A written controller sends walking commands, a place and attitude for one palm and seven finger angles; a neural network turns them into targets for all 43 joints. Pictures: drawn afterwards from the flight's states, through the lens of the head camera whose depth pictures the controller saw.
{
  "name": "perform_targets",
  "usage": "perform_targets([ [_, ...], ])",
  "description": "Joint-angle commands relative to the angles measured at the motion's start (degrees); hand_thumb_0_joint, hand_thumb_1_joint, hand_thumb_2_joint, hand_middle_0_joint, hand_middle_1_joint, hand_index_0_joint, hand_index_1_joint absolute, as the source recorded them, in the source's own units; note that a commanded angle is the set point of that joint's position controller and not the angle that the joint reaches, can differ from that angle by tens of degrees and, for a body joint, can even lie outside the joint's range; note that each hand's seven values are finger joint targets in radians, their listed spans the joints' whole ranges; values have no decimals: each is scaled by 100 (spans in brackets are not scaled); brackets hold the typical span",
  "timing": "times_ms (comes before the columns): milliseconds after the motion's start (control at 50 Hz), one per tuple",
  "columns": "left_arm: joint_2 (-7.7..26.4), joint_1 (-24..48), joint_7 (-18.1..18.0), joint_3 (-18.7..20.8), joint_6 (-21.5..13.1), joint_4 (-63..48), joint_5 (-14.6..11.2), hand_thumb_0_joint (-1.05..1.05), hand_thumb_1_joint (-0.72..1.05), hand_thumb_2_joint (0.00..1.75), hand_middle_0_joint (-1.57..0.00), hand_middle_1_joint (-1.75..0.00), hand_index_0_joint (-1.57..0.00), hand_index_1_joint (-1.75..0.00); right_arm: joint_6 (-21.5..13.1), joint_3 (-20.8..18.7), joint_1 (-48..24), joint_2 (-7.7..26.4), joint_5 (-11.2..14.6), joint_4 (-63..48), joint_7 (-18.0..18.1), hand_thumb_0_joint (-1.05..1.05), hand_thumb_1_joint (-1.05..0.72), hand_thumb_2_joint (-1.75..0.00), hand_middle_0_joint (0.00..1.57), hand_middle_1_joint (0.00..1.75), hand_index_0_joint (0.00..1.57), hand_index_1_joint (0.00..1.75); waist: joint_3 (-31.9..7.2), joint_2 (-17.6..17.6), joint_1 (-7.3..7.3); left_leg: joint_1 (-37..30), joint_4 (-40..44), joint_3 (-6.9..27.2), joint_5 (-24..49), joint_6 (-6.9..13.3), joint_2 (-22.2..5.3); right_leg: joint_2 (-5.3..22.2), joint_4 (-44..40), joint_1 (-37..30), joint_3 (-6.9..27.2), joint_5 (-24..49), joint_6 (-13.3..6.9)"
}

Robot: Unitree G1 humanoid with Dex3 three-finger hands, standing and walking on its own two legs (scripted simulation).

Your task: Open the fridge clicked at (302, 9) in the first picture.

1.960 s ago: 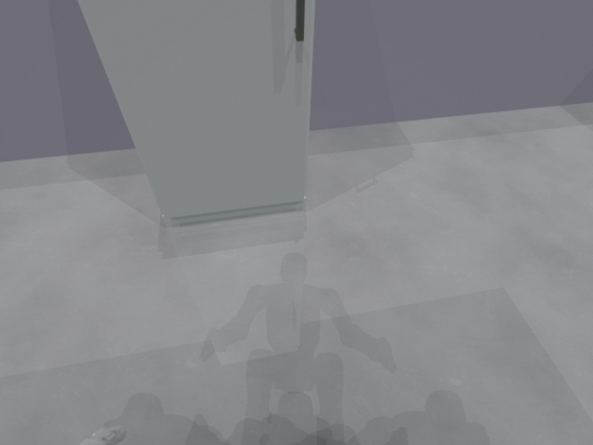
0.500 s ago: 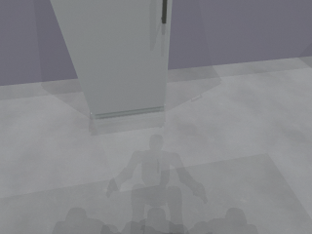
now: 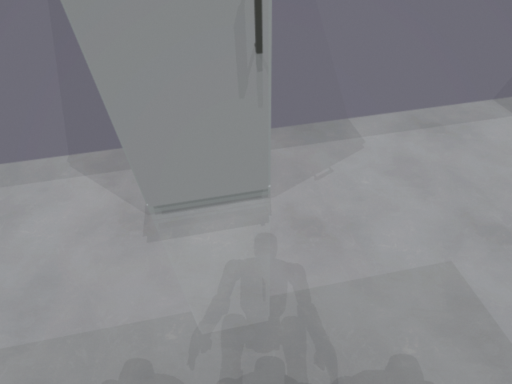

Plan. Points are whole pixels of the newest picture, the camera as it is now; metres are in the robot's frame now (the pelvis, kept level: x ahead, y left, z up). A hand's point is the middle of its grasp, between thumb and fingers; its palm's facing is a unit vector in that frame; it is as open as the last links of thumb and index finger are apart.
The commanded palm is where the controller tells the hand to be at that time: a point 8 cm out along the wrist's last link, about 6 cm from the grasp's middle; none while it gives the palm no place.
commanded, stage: walk to a spot facing it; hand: right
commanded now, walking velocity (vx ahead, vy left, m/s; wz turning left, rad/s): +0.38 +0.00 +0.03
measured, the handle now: (256, 6) +1.14 +0.05 +0.19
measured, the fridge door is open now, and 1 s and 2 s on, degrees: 0 0 0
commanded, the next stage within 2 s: turn to face it in 0.56 s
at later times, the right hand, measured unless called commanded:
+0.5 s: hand (337, 334) +0.27 -0.14 -0.17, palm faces -0.01 +0.98 -0.20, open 7.3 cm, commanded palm none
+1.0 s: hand (353, 313) +0.31 -0.18 -0.17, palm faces +0.05 +0.99 -0.15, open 7.4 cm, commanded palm none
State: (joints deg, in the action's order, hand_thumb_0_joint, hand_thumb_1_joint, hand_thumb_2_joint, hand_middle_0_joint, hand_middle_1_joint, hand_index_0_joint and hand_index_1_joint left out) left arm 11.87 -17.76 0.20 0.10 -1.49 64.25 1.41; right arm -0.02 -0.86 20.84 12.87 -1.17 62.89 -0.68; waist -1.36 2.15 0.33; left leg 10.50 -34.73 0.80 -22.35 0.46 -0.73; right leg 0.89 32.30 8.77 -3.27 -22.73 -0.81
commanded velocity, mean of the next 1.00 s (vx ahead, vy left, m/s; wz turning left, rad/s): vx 0.21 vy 0.00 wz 0.07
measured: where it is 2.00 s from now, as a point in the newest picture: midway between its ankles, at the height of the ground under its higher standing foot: (257, 341)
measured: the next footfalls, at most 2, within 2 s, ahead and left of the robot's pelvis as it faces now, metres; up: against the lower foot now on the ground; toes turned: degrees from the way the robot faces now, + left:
left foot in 0.34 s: +0.28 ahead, +0.14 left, +0.00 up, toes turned +9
right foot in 0.76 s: +0.41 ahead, -0.11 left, +0.00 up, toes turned -13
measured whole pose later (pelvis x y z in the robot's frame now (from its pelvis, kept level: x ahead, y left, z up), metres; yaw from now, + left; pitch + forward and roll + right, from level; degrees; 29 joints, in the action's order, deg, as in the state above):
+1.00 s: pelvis +0.34 -0.01 +0.01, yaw +2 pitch -1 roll +1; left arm 8.3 -8.5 -2.2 2.1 -2.9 58.3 1.3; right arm 1.4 -3.0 19.1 9.0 -1.4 62.5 0.4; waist 2.8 1.6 1.5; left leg 24.0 -53.6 -5.1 -23.6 -1.7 -4.3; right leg 5.1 27.0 13.2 -14.5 -12.8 -2.6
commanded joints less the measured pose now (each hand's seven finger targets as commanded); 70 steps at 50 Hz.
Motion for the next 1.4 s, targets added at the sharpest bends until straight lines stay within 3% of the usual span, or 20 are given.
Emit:
perform_targets([
  [0, 884, -1791, -209, 233, -240, 238, -2, 0, 90, 90, -20, -30, -20, -30, -284, -192, -1333, 461, -9, -890, 57, 0, -90, -90, 20, 30, 20, 30, 1261, -1028, -682, 3559, -2800, -51, -673, 157, -242, 2219, -1835, -1633, 2720, 2646, -1295],
  [100, 461, -1422, -264, 209, -388, 174, -22, 0, 90, 90, -20, -30, -20, -30, -191, -199, -1217, 29, -6, -756, -93, 0, -90, -90, 20, 30, 20, 30, 1095, -944, -279, 3091, -2425, -396, 299, 2, -563, 1531, -2085, -1146, 1105, 2780, -954],
  [220, 392, -1473, -266, 237, -377, 380, -18, 0, 90, 90, -20, -30, -20, -30, -192, -203, -1497, -149, 27, -855, -115, 0, -90, -90, 20, 30, 20, 30, 1103, -1012, -147, 1495, -581, -968, 1083, 217, -151, 1289, -2023, -518, 299, 3748, -736],
  [280, 553, -1218, -261, 293, -356, 359, -60, 0, 90, 90, -20, -30, -20, -30, -255, -332, -124, 112, -27, -460, -53, 0, -90, -90, 20, 30, 20, 30, 374, -803, 523, -222, 17, -1041, 1252, 424, 123, 1169, -287, -448, -47, 4927, -524],
  [300, 473, -1217, -214, 299, -350, 310, -84, 0, 90, 90, -20, -30, -20, -30, -340, -425, 717, 422, -71, -222, -9, 0, -90, -90, 20, 30, 20, 30, -119, -523, 860, -1522, 279, -708, 1328, 564, -130, 946, 1035, 282, -136, 4256, -324],
  [320, 90, -1458, -140, 238, -364, 159, -167, 0, 90, 90, -20, -30, -20, -30, -395, -577, 1329, 1065, -96, -100, 104, 0, -90, -90, 20, 30, 20, 30, -777, 754, 978, -2631, 859, 1437, 876, 1091, -1753, 270, 3080, 1680, -348, 1411, -140],
  [340, -69, -1217, -155, 257, -337, -44, -164, 0, 90, 90, -20, -30, -20, -30, -361, -616, 1440, 1344, 23, -15, 125, 0, -90, -90, 20, 30, 20, 30, -815, 904, 811, -2357, 1779, 3198, 613, 1533, -2756, -37, 4662, 2435, 110, -948, -164],
  [380, -53, -602, -83, 335, -236, -189, -80, 0, 90, 90, -20, -30, -20, -30, -332, -475, 177, 891, 38, -359, 142, 0, -90, -90, 20, 30, 20, 30, 248, 266, 437, -440, 2345, 2588, -1262, 1281, -2452, 581, 4989, 2717, 435, -88, -210],
  [480, -330, -983, -15, 326, 100, -112, 32, 0, 90, 90, -20, -30, -20, -30, -417, -272, -587, 253, -49, -455, 189, 0, -90, -90, 20, 30, 20, 30, 541, 322, -347, 1319, 2534, 186, -7, 749, -1672, 845, 3521, 1920, 180, 618, 97],
  [700, -64, 20, 81, 300, -107, -633, 7, 0, 90, 90, -20, -30, -20, -30, -342, -252, 43, 355, -21, -216, 173, 0, -90, -90, 20, 30, 20, 30, 666, -117, -191, 735, 1327, -562, 1526, 519, -1302, 409, -89, 219, -512, 1405, 128],
  [720, 289, -518, 34, 359, -162, -485, 26, 0, 90, 90, -20, -30, -20, -30, -307, -213, 183, 187, -7, -216, 167, 0, -90, -90, 20, 30, 20, 30, 241, -938, -352, 915, 227, -772, 1448, 307, -893, 739, -519, -632, -50, 2061, 38],
  [740, 874, -975, -46, 460, -184, -418, 66, 0, 90, 90, -20, -30, -20, -30, -276, -190, 376, -86, 56, -312, 154, 0, -90, -90, 20, 30, 20, 30, -182, -2101, -428, 1707, -1147, -1200, -212, -15, -240, 2029, -949, -1394, 1371, 3186, -495],
  [780, 880, -816, -190, 380, -143, -377, 30, 0, 90, 90, -20, -30, -20, -30, -203, -178, 41, 10, 36, -363, 208, 0, -90, -90, 20, 30, 20, 30, -332, -1846, -467, 1951, -2891, -402, -1325, -25, -263, 2606, -1465, -968, 1727, 3484, -898],
  [820, 518, 19, -196, 275, -161, -581, 7, 0, 90, 90, -20, -30, -20, -30, -155, -219, -87, -23, 13, -255, 136, 0, -90, -90, 20, 30, 20, 30, 275, -901, -162, 1913, -2994, -260, -638, -75, -558, 2271, -1553, -74, 843, 3193, -807],
  [880, 427, 335, -221, 252, -181, -593, -22, 0, 90, 90, -20, -30, -20, -30, 7, -231, 200, -225, 4, -181, 107, 0, -90, -90, 20, 30, 20, 30, 32, -1031, 22, 1433, -2434, -380, -144, -201, -505, 1860, -1546, 93, -103, 3427, -624],
  [1080, 572, 588, -183, 457, 92, -619, -15, 0, 90, 90, -20, -30, -20, -30, 49, -312, 204, -171, -62, -437, 130, 0, -90, -90, 20, 30, 20, 30, 154, -847, 142, 273, 504, -760, 1172, -180, -252, 1727, -539, 411, -634, 1938, -309],
  [1120, 27, 438, -115, 350, 138, -766, -76, 0, 90, 90, -20, -30, -20, -30, -79, -413, 201, 629, -114, -466, 214, 0, -90, -90, 20, 30, 20, 30, 172, 1224, 107, -463, 1514, 1261, 3131, 445, -1813, 765, 1015, 1753, -1170, -328, 332],
  [1140, 42, 718, -143, 315, 211, -857, -80, 0, 90, 90, -20, -30, -20, -30, -60, -385, 423, 743, -36, -470, 214, 0, -90, -90, 20, 30, 20, 30, 57, 928, 341, -174, 1695, 1490, 3451, 975, -2156, 551, 1758, 1687, -569, -1152, 355],
  [1180, 140, 763, -178, 320, 255, -838, -74, 0, 90, 90, -20, -30, -20, -30, -90, -374, 27, 583, -38, -459, 257, 0, -90, -90, 20, 30, 20, 30, 75, 1248, 173, -200, 1632, 1432, 3676, 1111, -1852, 554, 2491, 1988, -59, -832, 342],
  [1380, 0, 14, -206, 254, 165, -602, -50, 0, 90, 90, -20, -30, -20, -30, 45, -479, -729, 638, 0, -706, 218, 0, -90, -90, 20, 30, 20, 30, -176, 509, -59, 83, 1393, 865, 1914, 824, -1162, 277, 93, 586, -223, 356, 358],
])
